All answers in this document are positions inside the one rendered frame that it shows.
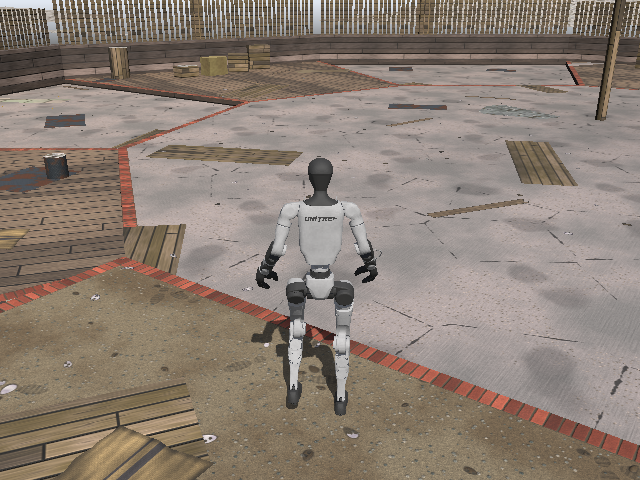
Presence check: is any robot right forearm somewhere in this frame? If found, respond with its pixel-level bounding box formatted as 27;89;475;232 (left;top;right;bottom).
360;239;377;270

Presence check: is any robot left upper arm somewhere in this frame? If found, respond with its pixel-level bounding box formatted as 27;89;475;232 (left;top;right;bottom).
271;201;300;257

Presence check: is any robot right hand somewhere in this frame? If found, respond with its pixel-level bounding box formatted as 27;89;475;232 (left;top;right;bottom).
354;265;378;283

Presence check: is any robot left hand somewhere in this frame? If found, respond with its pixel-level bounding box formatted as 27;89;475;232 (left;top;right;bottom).
255;267;278;289

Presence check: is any robot left forearm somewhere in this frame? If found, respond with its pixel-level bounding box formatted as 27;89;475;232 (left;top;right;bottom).
259;241;280;275

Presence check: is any robot right upper arm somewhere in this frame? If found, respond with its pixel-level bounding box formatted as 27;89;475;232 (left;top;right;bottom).
341;201;371;255

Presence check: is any right robot thigh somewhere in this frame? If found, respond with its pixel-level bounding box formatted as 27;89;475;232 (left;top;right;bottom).
333;280;354;354

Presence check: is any robot thigh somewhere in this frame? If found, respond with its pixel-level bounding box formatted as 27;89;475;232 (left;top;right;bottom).
333;280;354;354
286;278;307;338

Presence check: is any left robot thigh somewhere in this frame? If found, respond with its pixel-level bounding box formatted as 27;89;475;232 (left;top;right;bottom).
286;278;307;338

